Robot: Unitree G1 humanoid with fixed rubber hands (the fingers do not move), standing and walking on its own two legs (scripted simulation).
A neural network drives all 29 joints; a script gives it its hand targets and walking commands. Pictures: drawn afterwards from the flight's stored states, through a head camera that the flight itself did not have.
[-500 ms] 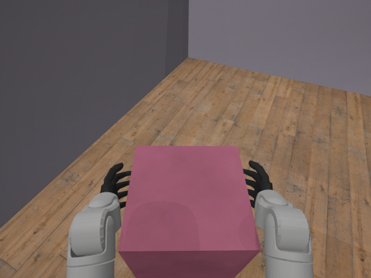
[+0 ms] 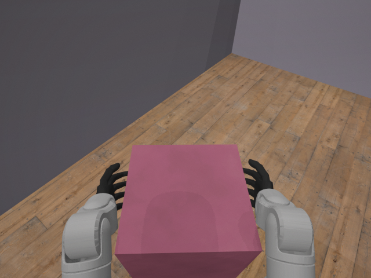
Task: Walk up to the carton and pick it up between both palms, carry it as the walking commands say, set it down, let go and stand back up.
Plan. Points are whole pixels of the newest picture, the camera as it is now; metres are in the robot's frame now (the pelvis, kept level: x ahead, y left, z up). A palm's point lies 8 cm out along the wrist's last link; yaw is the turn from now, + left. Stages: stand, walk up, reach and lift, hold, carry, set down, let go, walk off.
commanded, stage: carry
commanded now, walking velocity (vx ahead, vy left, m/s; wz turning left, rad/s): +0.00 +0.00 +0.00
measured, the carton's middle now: (184, 218) +0.26 +0.01 +0.02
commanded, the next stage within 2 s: hold in 1.62 s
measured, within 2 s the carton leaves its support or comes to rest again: neither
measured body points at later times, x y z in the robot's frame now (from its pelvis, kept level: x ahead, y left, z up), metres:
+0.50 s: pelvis +0.01 -0.01 +0.01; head -0.01 -0.01 +0.46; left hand +0.30 +0.14 +0.06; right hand +0.30 -0.16 +0.06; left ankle +0.00 +0.13 -0.72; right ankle +0.07 -0.12 -0.72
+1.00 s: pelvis +0.01 -0.03 +0.01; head -0.01 -0.03 +0.46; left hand +0.30 +0.12 +0.06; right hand +0.30 -0.19 +0.06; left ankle +0.00 +0.13 -0.72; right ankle +0.07 -0.12 -0.72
